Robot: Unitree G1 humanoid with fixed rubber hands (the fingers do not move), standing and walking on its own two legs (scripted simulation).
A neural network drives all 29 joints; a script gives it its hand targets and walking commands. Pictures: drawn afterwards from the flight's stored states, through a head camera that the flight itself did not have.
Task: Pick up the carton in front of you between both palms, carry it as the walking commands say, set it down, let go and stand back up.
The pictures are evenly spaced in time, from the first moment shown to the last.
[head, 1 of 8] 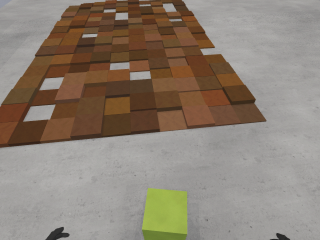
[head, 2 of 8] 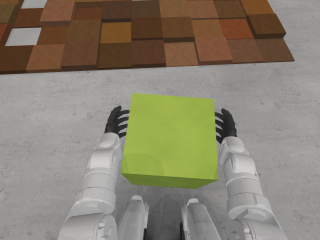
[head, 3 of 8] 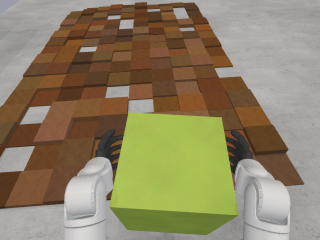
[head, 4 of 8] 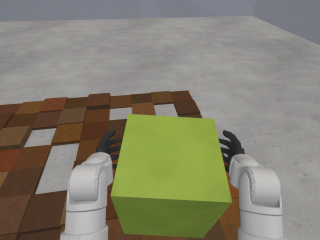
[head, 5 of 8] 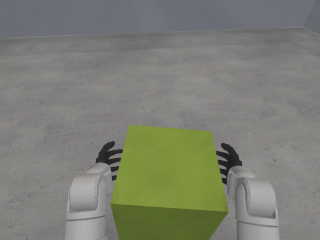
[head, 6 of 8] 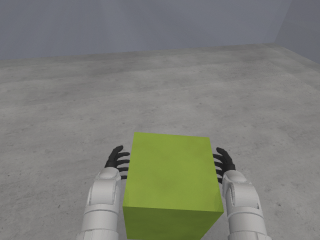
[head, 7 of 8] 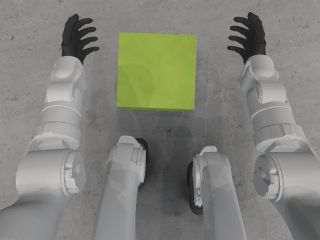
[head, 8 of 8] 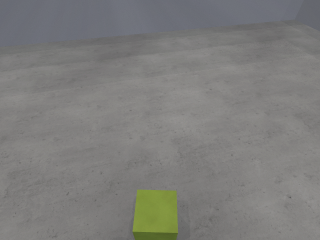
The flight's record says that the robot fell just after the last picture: no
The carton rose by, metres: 0.80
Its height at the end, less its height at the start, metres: +0.00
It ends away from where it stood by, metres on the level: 5.72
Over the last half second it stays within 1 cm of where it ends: yes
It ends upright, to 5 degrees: yes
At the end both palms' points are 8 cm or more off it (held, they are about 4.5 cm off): yes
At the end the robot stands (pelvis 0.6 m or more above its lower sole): yes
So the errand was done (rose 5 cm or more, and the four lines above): yes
